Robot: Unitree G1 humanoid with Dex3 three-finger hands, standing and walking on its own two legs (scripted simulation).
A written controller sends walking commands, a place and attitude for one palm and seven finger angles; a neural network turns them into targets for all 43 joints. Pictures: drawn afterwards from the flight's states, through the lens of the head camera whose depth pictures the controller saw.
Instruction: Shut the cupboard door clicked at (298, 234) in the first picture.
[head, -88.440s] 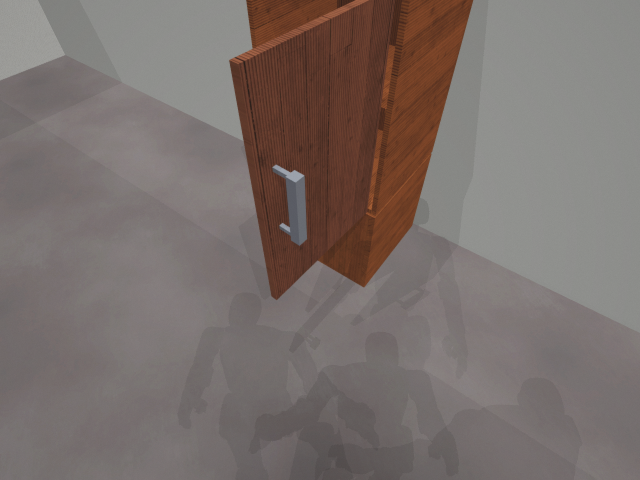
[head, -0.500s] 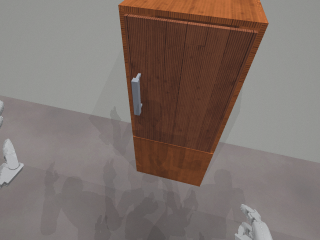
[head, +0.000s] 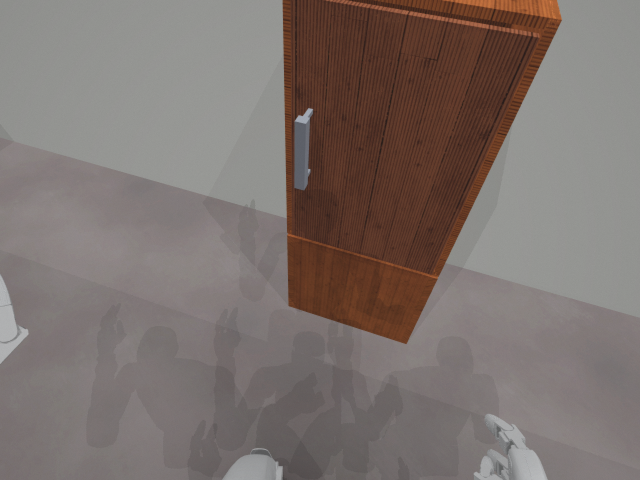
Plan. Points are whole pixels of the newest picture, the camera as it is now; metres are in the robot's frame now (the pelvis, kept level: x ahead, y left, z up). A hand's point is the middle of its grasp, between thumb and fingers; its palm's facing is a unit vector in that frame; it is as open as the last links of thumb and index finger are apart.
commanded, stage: stop stepping back and stand still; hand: left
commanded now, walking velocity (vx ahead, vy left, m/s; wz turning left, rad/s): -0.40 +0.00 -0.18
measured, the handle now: (305, 150) +0.74 +0.07 -0.02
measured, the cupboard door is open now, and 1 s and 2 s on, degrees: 0 0 0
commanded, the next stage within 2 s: let the arm hang, fingers relaxed in 0.84 s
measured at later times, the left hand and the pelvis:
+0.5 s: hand out of the picture +0.06 +0.26 +0.21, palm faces +0.39 -0.82 -0.42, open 7.4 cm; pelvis -0.15 +0.01 +0.02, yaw -5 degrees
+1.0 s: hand out of the picture +0.08 +0.25 +0.15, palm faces +0.29 -0.80 -0.52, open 7.4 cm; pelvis -0.16 +0.01 +0.01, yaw -4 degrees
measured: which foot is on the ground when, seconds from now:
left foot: up 0.00-0.08, down 0.10-0.40, up 0.42-0.68, down 0.70-0.90, up 0.92-1.00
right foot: down 0.00-0.12, up 0.14-0.40, down 0.42-1.00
